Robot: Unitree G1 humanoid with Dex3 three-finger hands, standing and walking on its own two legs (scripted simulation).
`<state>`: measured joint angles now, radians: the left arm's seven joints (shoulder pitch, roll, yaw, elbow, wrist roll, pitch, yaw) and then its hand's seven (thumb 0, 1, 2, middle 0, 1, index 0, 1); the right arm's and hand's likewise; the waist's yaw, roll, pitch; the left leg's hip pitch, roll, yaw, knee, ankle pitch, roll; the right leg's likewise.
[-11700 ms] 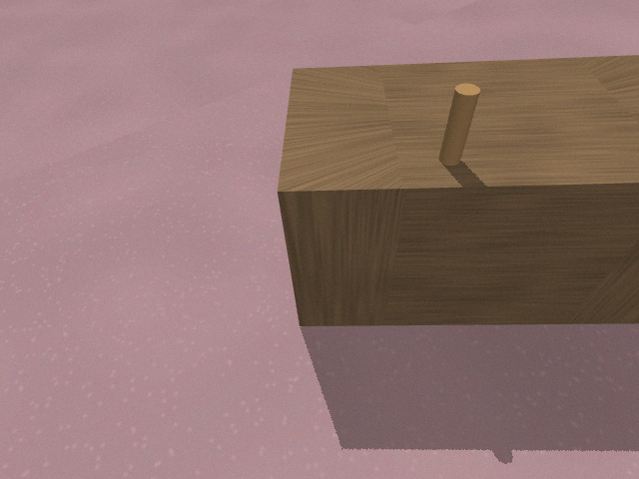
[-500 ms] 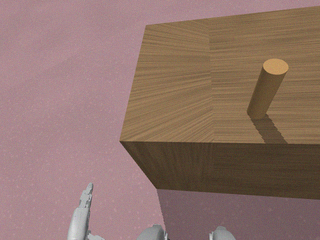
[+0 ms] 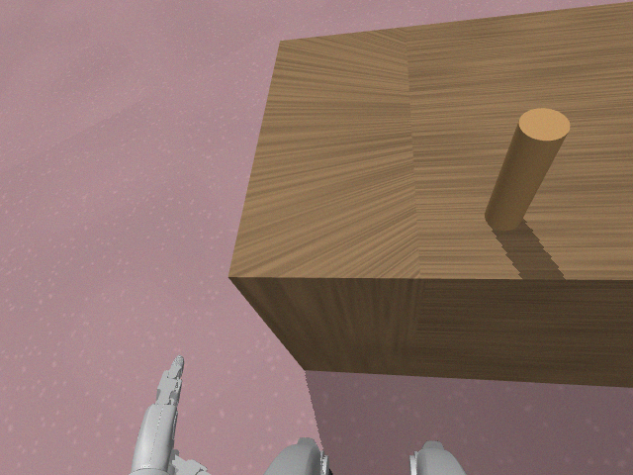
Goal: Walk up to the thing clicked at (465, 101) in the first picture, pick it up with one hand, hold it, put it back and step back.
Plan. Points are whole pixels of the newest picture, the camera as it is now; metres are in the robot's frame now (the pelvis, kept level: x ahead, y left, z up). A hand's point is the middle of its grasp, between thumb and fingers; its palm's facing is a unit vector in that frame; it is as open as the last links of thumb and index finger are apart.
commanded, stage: approach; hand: right
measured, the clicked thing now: (520, 177) +0.49 -0.20 +0.03
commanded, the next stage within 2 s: close in in 0.12 s
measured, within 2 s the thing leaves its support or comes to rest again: neither
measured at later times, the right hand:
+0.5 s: hand (549, 198) +0.48 -0.24 +0.00, palm faces +0.12 +0.99 +0.05, open 17.7 cm
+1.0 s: hand (514, 200) +0.48 -0.20 +0.00, palm faces +0.14 +0.99 +0.02, open 17.4 cm
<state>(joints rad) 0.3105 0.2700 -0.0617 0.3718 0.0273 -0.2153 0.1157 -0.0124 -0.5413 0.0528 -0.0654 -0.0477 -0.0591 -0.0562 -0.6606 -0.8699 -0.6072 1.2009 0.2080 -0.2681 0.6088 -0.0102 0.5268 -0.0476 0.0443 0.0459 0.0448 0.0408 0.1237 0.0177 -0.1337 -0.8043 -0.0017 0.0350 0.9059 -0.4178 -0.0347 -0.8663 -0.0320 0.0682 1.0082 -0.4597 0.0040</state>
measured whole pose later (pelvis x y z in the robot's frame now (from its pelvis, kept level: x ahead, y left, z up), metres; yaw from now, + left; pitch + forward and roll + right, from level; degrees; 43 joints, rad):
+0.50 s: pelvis -0.01 +0.00 -0.04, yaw +3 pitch +24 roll +5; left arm 0.36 0.25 0.02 0.10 0.08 -0.12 0.03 -0.01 -0.53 0.05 -0.07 -0.05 -0.07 -0.05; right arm -0.72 -0.61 -0.59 1.13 0.08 -0.44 0.29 -0.01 0.58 -0.04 0.03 0.05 0.04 0.04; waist 0.24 0.02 -0.16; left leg -1.05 -0.03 0.02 1.11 -0.47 -0.03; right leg -1.10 -0.06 0.06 1.22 -0.53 0.01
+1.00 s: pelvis -0.02 +0.01 -0.04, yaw +2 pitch +22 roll +4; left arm 0.41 0.25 0.06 0.01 0.06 -0.05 -0.01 -0.01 -0.55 0.07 -0.06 -0.05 -0.05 -0.06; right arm -0.73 -0.48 -0.50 1.06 0.05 -0.43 0.14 -0.01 0.50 -0.04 0.05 0.04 0.05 0.04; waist 0.22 0.01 -0.15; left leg -1.04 -0.02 0.02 1.12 -0.48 -0.02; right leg -1.08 -0.05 0.06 1.21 -0.52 0.02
